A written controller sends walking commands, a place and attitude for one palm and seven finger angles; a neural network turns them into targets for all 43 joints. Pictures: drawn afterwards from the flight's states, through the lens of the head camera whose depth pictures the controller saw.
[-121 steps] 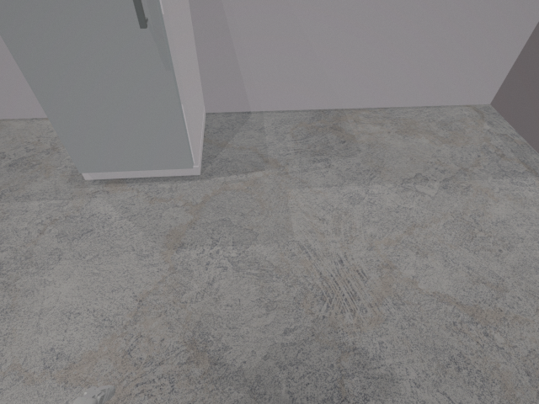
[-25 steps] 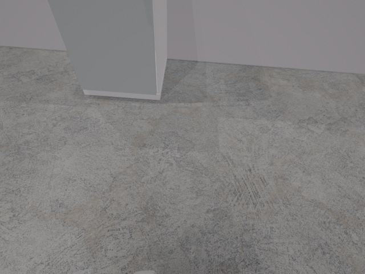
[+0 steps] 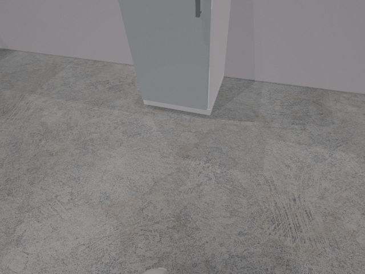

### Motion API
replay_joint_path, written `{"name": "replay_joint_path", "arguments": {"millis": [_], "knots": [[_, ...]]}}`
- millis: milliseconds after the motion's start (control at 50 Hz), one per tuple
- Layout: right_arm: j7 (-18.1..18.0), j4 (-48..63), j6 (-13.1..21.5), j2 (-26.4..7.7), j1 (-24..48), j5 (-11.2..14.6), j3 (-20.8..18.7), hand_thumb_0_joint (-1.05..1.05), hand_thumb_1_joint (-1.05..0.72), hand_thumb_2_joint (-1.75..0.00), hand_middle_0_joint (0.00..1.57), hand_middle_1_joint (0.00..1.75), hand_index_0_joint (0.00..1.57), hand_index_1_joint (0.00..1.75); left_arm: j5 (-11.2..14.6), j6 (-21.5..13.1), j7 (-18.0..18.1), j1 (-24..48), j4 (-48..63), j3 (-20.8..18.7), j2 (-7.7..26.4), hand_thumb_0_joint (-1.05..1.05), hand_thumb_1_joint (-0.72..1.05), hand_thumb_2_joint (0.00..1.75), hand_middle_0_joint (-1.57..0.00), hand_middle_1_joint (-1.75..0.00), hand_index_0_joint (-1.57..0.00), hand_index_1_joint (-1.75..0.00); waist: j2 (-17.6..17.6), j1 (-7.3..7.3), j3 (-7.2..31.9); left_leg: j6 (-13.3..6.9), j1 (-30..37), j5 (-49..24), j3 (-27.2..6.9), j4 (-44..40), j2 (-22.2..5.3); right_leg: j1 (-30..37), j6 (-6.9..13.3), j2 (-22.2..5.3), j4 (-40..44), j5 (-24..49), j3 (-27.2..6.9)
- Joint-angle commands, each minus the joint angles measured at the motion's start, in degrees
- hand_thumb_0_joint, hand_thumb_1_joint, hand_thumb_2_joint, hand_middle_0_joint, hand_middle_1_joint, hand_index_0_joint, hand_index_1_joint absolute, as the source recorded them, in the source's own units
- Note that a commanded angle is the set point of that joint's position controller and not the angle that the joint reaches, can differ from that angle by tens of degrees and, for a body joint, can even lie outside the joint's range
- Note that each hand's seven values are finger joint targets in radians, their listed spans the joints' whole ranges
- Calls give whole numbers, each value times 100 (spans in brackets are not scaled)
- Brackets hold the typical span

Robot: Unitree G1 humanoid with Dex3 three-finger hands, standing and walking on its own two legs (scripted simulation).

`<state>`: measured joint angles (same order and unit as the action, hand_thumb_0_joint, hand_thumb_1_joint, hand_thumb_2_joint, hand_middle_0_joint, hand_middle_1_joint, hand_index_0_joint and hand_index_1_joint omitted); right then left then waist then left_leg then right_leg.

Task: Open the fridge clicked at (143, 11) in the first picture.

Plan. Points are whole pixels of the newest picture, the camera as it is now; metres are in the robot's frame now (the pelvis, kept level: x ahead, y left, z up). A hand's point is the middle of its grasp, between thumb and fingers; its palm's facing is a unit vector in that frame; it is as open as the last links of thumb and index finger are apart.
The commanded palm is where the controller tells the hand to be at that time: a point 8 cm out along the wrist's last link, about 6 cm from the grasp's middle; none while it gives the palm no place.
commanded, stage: walk to a spot facing it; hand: right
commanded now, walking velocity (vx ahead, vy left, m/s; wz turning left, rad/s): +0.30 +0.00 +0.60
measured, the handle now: out of the picture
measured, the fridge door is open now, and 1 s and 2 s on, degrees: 0 0 0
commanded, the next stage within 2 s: turn to face it in 1.62 s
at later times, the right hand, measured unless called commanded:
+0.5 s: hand (212, 208) +0.35 -0.06 -0.19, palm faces -0.37 +0.92 -0.14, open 7.4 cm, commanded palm none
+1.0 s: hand (227, 172) +0.48 -0.12 -0.18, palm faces -0.41 +0.90 -0.15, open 7.4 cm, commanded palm none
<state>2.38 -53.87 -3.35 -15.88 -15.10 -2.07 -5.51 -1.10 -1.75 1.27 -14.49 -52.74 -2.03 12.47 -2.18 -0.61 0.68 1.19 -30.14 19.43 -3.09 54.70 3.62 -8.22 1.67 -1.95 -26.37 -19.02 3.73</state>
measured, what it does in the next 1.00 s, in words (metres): walks ahead, turning left: left foot, then right foot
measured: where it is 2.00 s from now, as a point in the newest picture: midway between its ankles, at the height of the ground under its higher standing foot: (150, 195)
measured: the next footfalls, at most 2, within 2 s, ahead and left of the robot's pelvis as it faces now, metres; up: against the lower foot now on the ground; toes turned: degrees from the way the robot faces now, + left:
left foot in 0.42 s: +0.24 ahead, +0.17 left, +0.00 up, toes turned +23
right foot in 0.78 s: +0.44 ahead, -0.01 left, +0.00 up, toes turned +14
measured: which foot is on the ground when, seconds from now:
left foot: up 0.00-0.40, down 0.42-0.80, up 0.82-1.00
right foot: down 0.00-0.40, up 0.42-0.76, down 0.78-1.00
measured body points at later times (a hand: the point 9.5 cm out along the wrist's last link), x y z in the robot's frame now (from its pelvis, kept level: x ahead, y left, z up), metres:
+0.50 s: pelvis +0.16 +0.05 -0.03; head +0.21 +0.05 +0.42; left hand -0.02 +0.23 -0.16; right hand +0.37 -0.11 -0.18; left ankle +0.20 +0.16 -0.74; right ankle +0.05 -0.10 -0.64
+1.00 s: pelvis +0.38 +0.04 +0.00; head +0.40 +0.01 +0.45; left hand +0.31 +0.28 -0.12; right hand +0.50 -0.17 -0.17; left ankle +0.29 +0.17 -0.63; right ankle +0.40 -0.02 -0.74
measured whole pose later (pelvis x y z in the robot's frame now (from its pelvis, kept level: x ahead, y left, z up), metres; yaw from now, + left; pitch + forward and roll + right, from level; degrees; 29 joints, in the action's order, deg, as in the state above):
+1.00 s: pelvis +0.38 +0.04 +0.00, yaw +29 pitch +0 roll +3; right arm 1.3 -59.7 -0.2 -12.4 -17.3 -2.2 -5.0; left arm -1.3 -5.5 1.8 -16.1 -56.8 -3.0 8.4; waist -2.1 -1.0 -0.1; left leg 0.0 -30.9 12.5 1.4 69.7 -3.0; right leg -8.7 2.6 -4.6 -24.4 -15.4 14.2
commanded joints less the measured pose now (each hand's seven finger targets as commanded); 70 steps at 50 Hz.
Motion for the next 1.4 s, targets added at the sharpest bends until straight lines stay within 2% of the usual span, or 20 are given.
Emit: {"name": "replay_joint_path", "arguments": {"millis": [0,220,320,360,380,400,520,680,740,760,780,800,840,940,1200,1300,1320,1340,1360,1380], "knots": [[136,583,189,-178,358,-20,-68,0,-90,-90,20,30,20,30,-1,-234,83,-236,203,-98,779,0,90,90,-20,-30,-20,-30,896,-28,-702,126,-1381,-790,110,1548,-496,181,249,-1388,1733,-89,-779],[186,874,229,220,2009,34,194,0,-90,-90,20,30,20,30,-65,-300,123,-1756,-582,-70,584,0,90,90,-20,-30,-20,-30,976,527,-1139,-45,-1535,-848,1001,-511,-738,1457,420,-1657,1317,3102,463],[94,550,364,10,1125,38,133,0,-90,-90,20,30,20,30,-26,-274,92,-1592,-691,-155,847,0,90,90,-20,-30,-20,-30,1212,7,-355,-582,596,-364,1425,-1662,-146,1425,242,-1696,-292,6314,1140],[-5,34,498,-581,-559,0,-31,0,-90,-90,20,30,20,30,72,-253,5,-1350,-560,-156,860,0,90,90,-20,-30,-20,-30,723,-789,713,-866,3629,-1104,975,-2370,-448,-215,-120,-1523,-2685,4746,1250],[-103,-98,556,-1197,-1163,40,-163,0,-90,-90,20,30,20,30,174,-258,-26,-1543,-398,-75,364,0,90,90,-20,-30,-20,-30,-476,-829,1481,-1643,5313,-1491,-1739,-2644,-2341,-2289,-428,-600,-4745,-622,1081],[-160,-159,512,-1444,-1335,201,-199,0,-90,-90,20,30,20,30,155,-298,28,-892,-126,-85,313,0,90,90,-20,-30,-20,-30,-416,-905,1488,-2035,5172,-2373,-2914,-3241,-2968,-3057,-366,-367,-5813,-1593,278],[-271,171,637,-441,472,58,57,0,-90,-90,20,30,20,30,-59,35,-66,-1024,-350,-126,94,0,90,90,-20,-30,-20,-30,31,333,-153,-1280,1022,-809,-711,-4111,-1792,-2030,-482,-982,-4238,-57,-118],[-185,-31,642,-519,92,45,10,0,-90,-90,20,30,20,30,-46,-112,-234,-63,63,-159,82,0,90,90,-20,-30,-20,-30,-514,86,-335,-1116,917,347,-770,-3977,-1434,-1262,-461,-501,-1520,446,254],[-187,15,588,-408,123,90,18,0,-90,-90,20,30,20,30,-31,-209,-171,-514,-95,-236,356,0,90,90,-20,-30,-20,-30,51,395,-259,-860,483,376,-610,-3148,-1124,237,-448,-375,-394,458,295],[-158,73,574,-126,63,96,62,0,-90,-90,20,30,20,30,-78,-240,-113,-1127,-240,-343,770,0,90,90,-20,-30,-20,-30,1125,657,-14,-628,-111,369,-237,-1749,-628,1102,-218,-1060,278,-485,-735],[-126,202,588,215,-6,133,132,0,-90,-90,20,30,20,30,-173,-242,-109,-1721,-341,-449,1354,0,90,90,-20,-30,-20,-30,2619,803,164,-310,-990,1373,732,197,-25,1507,290,-2550,1357,-1446,-2656],[-187,206,581,-69,292,53,74,0,-90,-90,20,30,20,30,-140,-212,-38,-1666,-444,-383,1109,0,90,90,-20,-30,-20,-30,2273,847,20,-321,-1170,1092,160,1295,-304,1061,349,-2796,1820,-1934,-3265],[-81,94,604,-4,428,36,27,0,-90,-90,20,30,20,30,-86,-269,-30,-931,-263,-222,630,0,90,90,-20,-30,-20,-30,636,446,-655,-323,-1246,40,83,1792,-802,277,341,-2403,1768,-1146,-2171],[-84,-242,365,338,-220,-10,22,0,-90,-90,20,30,20,30,-34,-410,46,-853,-432,-150,134,0,90,90,-20,-30,-20,-30,840,68,-357,-87,-743,-888,293,1675,-846,255,-156,-1608,1423,1891,100],[17,141,376,582,1479,31,162,0,-90,-90,20,30,20,30,-81,-306,72,-1818,-1069,-111,202,0,90,90,-20,-30,-20,-30,1019,457,-1032,-251,-997,-860,1229,-1087,-768,1365,297,-1776,1327,3413,1068],[-71,-278,518,225,-140,2,40,0,-90,-90,20,30,20,30,-23,-262,51,-1399,-969,-188,583,0,90,90,-20,-30,-20,-30,1037,-439,-32,-754,1622,-572,1630,-1898,-86,1033,83,-1737,-1082,6088,1546],[-108,-529,576,-130,-1089,-10,-64,0,-90,-90,20,30,20,30,42,-272,-5,-1141,-863,-203,590,0,90,90,-20,-30,-20,-30,803,-905,543,-888,3062,-1054,1271,-2258,-354,220,-87,-1578,-2422,5132,1611],[-183,-621,642,-771,-1549,2,-197,0,-90,-90,20,30,20,30,146,-289,-43,-1372,-697,-148,126,0,90,90,-20,-30,-20,-30,-552,-908,1235,-1555,4781,-1414,-1246,-2647,-2042,-1767,-337,-774,-4390,599,1372],[-244,-654,604,-1035,-1595,184,-206,0,-90,-90,20,30,20,30,149,-277,-9,-973,-480,-134,25,0,90,90,-20,-30,-20,-30,-595,-791,1132,-2013,4704,-2462,-2878,-3430,-2881,-2782,-368,-252,-5724,-1504,578],[-277,-494,596,-942,-1127,192,-196,0,-90,-90,20,30,20,30,83,-264,-18,-832,-447,-187,51,0,90,90,-20,-30,-20,-30,-227,-634,769,-1874,3915,-1838,-2387,-3677,-2780,-2889,-290,-556,-5819,-816,-101]]}}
